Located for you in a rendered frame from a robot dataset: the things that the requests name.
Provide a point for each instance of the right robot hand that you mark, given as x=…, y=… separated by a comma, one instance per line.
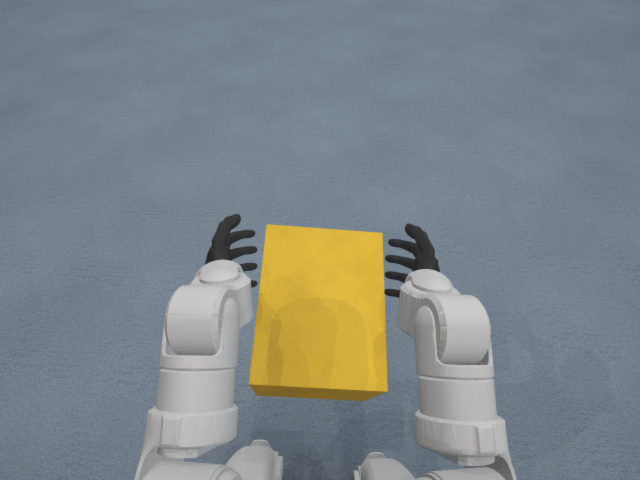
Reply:
x=422, y=250

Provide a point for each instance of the left robot shin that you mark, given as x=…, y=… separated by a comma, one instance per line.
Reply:
x=260, y=443

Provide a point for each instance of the right robot shin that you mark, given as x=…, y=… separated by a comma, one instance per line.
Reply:
x=374, y=455

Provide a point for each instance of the right robot forearm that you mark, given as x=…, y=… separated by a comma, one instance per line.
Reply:
x=457, y=418

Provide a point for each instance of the left robot forearm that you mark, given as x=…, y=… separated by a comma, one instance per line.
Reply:
x=194, y=410

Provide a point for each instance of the carton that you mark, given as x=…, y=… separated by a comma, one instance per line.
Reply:
x=320, y=328

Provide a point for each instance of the left robot upper arm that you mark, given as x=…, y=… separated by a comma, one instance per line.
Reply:
x=180, y=470

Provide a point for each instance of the left robot hand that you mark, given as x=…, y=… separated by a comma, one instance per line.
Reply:
x=223, y=239

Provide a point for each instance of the robot shin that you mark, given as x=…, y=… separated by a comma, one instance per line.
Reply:
x=260, y=443
x=374, y=455

